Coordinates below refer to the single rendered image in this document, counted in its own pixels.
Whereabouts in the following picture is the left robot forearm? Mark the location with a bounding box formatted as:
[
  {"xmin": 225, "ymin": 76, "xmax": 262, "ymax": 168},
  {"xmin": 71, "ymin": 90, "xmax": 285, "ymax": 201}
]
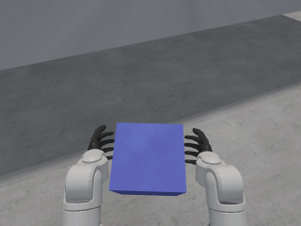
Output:
[{"xmin": 61, "ymin": 149, "xmax": 109, "ymax": 226}]

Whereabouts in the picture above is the robot right hand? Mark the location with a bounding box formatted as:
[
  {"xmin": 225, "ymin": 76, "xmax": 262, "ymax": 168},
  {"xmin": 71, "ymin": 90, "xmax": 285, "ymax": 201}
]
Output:
[{"xmin": 183, "ymin": 128, "xmax": 213, "ymax": 165}]

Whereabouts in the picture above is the right robot forearm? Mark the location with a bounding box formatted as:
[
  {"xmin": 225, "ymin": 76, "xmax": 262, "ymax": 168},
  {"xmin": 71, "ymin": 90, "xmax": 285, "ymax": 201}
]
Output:
[{"xmin": 196, "ymin": 151, "xmax": 248, "ymax": 226}]

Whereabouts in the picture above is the robot left hand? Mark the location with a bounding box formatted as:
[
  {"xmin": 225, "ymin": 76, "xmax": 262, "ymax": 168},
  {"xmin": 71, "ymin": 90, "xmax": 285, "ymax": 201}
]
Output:
[{"xmin": 87, "ymin": 124, "xmax": 115, "ymax": 160}]

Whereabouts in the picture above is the carton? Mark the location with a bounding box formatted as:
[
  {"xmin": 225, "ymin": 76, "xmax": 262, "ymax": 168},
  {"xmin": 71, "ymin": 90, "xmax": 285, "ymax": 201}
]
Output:
[{"xmin": 108, "ymin": 122, "xmax": 187, "ymax": 196}]

